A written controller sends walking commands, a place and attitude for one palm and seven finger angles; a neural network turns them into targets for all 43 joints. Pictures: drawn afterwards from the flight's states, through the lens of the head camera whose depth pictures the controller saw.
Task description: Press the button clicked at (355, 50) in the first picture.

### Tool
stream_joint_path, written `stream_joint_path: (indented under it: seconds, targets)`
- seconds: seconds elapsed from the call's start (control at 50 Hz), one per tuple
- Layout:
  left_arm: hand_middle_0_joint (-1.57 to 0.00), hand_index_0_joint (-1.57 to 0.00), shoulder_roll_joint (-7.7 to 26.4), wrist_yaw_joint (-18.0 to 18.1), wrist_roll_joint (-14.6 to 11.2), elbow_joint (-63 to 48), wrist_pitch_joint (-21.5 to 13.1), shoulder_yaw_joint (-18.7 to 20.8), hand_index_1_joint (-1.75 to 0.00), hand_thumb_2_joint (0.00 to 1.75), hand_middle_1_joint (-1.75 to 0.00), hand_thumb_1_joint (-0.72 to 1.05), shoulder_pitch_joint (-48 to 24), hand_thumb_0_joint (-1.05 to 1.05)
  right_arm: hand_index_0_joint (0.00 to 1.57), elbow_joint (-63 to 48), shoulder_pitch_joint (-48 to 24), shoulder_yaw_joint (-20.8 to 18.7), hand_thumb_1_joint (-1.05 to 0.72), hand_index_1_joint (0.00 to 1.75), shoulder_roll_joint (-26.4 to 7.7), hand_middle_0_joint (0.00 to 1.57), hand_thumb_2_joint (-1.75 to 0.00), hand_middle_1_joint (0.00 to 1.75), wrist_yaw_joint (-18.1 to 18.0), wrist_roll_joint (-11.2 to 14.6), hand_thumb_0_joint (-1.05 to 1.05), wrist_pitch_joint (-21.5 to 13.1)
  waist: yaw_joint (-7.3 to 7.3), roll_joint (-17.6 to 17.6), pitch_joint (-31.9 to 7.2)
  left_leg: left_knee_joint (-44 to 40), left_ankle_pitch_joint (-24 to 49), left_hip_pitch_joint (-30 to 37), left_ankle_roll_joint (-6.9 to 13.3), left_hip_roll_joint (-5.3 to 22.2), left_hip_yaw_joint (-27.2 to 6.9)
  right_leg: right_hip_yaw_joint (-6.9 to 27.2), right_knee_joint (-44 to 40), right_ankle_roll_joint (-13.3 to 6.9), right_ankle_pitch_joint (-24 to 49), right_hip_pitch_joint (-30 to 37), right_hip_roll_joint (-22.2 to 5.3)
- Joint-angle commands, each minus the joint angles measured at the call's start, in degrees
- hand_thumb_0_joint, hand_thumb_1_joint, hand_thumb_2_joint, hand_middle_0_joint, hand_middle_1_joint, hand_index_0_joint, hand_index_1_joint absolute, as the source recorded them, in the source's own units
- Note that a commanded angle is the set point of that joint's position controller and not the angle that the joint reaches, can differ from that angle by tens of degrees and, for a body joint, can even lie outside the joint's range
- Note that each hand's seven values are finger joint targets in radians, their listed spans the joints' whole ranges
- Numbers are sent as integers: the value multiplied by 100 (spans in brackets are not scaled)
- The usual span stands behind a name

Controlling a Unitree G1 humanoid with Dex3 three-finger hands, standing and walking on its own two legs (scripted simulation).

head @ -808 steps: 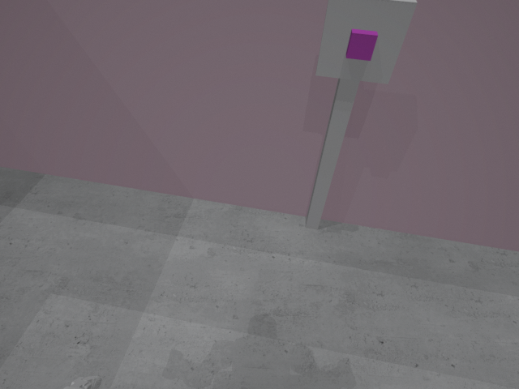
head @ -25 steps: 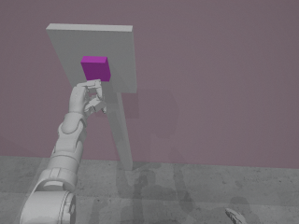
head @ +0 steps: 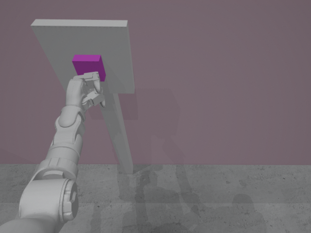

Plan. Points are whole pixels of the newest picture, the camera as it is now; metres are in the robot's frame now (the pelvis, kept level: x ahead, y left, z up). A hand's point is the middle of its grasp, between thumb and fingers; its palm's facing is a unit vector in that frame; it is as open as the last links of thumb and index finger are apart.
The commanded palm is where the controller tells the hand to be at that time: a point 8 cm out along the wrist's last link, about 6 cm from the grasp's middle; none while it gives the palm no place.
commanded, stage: press the button with the knuckle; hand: left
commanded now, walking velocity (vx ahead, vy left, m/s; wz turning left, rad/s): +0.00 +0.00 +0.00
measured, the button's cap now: (90, 67) +0.51 +0.17 +0.15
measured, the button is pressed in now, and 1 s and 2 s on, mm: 1 0 0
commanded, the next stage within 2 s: hold the button down briefly in 0.38 s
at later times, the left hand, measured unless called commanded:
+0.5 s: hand (101, 90) +0.46 +0.14 +0.11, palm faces -0.03 -1.00 -0.02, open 3.5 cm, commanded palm +0.46 +0.19 +0.11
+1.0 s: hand (101, 93) +0.45 +0.14 +0.11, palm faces -0.02 -1.00 -0.01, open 3.6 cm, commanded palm +0.42 +0.19 +0.11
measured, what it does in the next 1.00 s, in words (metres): stands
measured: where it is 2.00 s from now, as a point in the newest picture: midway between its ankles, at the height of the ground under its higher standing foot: outside the picture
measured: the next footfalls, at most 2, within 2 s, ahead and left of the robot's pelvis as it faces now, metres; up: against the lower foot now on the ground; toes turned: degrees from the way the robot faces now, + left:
none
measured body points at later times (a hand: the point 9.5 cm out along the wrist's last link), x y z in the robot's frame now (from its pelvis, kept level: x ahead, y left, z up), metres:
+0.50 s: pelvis -0.02 +0.00 -0.01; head +0.04 +0.01 +0.44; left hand +0.46 +0.19 +0.11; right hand +0.01 -0.26 -0.13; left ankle -0.01 +0.12 -0.72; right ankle +0.01 -0.12 -0.72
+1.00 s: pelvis -0.02 +0.00 -0.01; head +0.04 +0.00 +0.44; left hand +0.44 +0.19 +0.11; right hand +0.00 -0.25 -0.13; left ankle -0.01 +0.12 -0.72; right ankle +0.01 -0.12 -0.72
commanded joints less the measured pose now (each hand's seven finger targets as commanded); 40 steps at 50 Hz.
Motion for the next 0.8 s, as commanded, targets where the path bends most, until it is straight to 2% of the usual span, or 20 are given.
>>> stream_joint_path:
  seconds: [0.0,0.1,0.12,0.18,0.26,0.28,0.32,0.36,0.44,0.46,0.48,0.5,0.52,0.54,0.62,0.66,0.7,0.72,0.76,0.78]
  targets:
    - [-130,-130,1117,61,-93,-1098,-472,140,-150,90,-150,90,-3167,0,20,-514,259,-296,-90,30,-807,20,-90,30,-60,31,0,-208,-155,-91,-1932,-437,1347,658,96,-190,-160,102,-380,-65,1723,880,169]
    - [-130,-130,1287,104,-41,-701,-576,249,-150,90,-150,90,-3592,0,20,-418,334,-283,-90,30,-839,20,-90,30,-67,3,0,-226,-239,-74,-1878,-412,1030,559,104,-198,-197,129,-398,-55,1371,677,169]
    - [-130,-130,1494,117,-31,-646,-612,395,-150,90,-150,90,-3658,0,20,-410,382,-281,-90,30,-871,20,-90,30,-75,-10,0,-219,-234,-241,-1909,-400,1007,484,120,-193,-220,138,-385,-55,1344,735,178]
    - [-130,-130,1237,103,2,-666,-712,154,-150,90,-150,90,-3919,0,20,-390,368,-278,-90,30,-839,20,-90,30,-55,-8,0,-250,-295,228,-2028,-374,1048,716,82,-188,-246,110,-337,-74,1294,487,177]
    - [-130,-130,1429,129,-19,-556,-786,290,-150,90,-150,90,-4123,0,20,-360,434,-280,-90,30,-897,20,-90,30,-47,-33,0,-271,-345,10,-2149,-345,978,635,88,-177,-282,115,-316,-52,1226,495,197]
    - [-130,-130,1397,116,-21,-369,-766,253,-150,90,-150,90,-4174,0,20,-336,425,-265,-90,30,-892,20,-90,30,-56,-23,0,-279,-393,-102,-1924,-360,767,472,98,-175,-270,122,-373,-39,1061,428,194]
    - [-130,-130,1613,142,22,-281,-799,343,-150,90,-150,90,-4379,0,20,-315,469,-257,-90,30,-947,20,-90,30,-79,-37,0,-282,-434,-231,-1844,-390,524,318,119,-170,-309,142,-394,-36,800,382,198]
    - [-130,-130,1579,135,62,-172,-779,232,-150,90,-150,90,-4609,0,20,-276,468,-237,-90,30,-952,20,-90,30,-93,-23,0,-303,-525,146,-1739,-390,278,297,102,-170,-306,154,-419,-33,533,136,179]
    - [-130,-130,1684,163,88,33,-798,278,-150,90,-150,90,-4795,0,20,-242,591,-233,-90,30,-1004,20,-90,30,-89,-58,0,-343,-594,116,-1949,-357,280,338,96,-155,-400,107,-345,-39,455,12,190]
    - [-130,-130,1644,157,69,34,-792,277,-150,90,-150,90,-4859,0,20,-244,621,-236,-90,30,-1006,20,-90,30,-78,-69,0,-361,-598,193,-2012,-338,266,334,94,-166,-382,122,-347,-31,439,4,193]
    - [-130,-130,1761,162,54,107,-795,392,-150,90,-150,90,-4839,0,20,-233,657,-241,-90,30,-1029,20,-90,30,-75,-80,0,-372,-584,43,-2037,-329,283,299,101,-162,-409,118,-341,-32,457,39,197]
    - [-130,-130,1795,148,49,160,-787,427,-150,90,-150,90,-4769,0,20,-248,661,-241,-90,30,-1035,20,-90,30,-69,-80,0,-371,-557,98,-2059,-318,263,256,99,-170,-381,132,-342,-32,442,66,193]
    - [-130,-130,1803,134,64,114,-811,406,-150,90,-150,90,-4849,0,20,-247,692,-243,-90,30,-1049,20,-90,30,-72,-97,0,-365,-595,-8,-2136,-296,284,247,113,-168,-403,121,-318,-32,466,83,205]
    - [-130,-130,1761,123,77,92,-817,360,-150,90,-150,90,-4898,0,20,-249,705,-248,-90,30,-1035,20,-90,30,-63,-94,0,-375,-598,195,-2174,-293,313,288,103,-170,-394,124,-304,-29,480,26,196]
    - [-130,-130,1792,150,91,-1,-857,421,-150,90,-150,90,-4888,0,20,-241,771,-279,-90,30,-1059,20,-90,30,-35,-124,0,-353,-587,173,-2278,-244,504,439,95,-146,-431,71,-257,-43,589,-44,219]
    - [-130,-130,1567,147,94,104,-828,230,-150,90,-150,90,-4874,0,20,-233,774,-271,-90,30,-1037,20,-90,30,-21,-108,0,-349,-618,157,-2046,-280,339,359,88,-140,-432,59,-306,-39,445,-164,219]
    - [-130,-130,1621,189,110,53,-825,262,-150,90,-150,90,-4955,0,20,-216,773,-274,-90,30,-1056,20,-90,30,-16,-116,0,-353,-618,325,-2010,-290,206,369,85,-148,-435,69,-318,-47,317,-245,215]
    - [-130,-130,1770,215,123,25,-842,373,-150,90,-150,90,-4969,0,20,-215,798,-277,-90,30,-1072,20,-90,30,-21,-129,0,-350,-613,241,-2046,-287,227,344,96,-147,-456,64,-303,-51,330,-185,223]
    - [-130,-130,1681,206,134,65,-825,261,-150,90,-150,90,-4991,0,20,-221,782,-276,-90,30,-1064,20,-90,30,-27,-110,0,-356,-673,94,-2006,-303,84,267,109,-140,-450,72,-337,-31,235,-195,214]
    - [-130,-130,1620,198,129,62,-825,273,-150,90,-150,90,-4847,0,20,-248,782,-284,-90,30,-1051,20,-90,30,-13,-117,0,-367,-581,194,-2050,-311,126,309,94,-154,-443,62,-315,-48,256,-166,217]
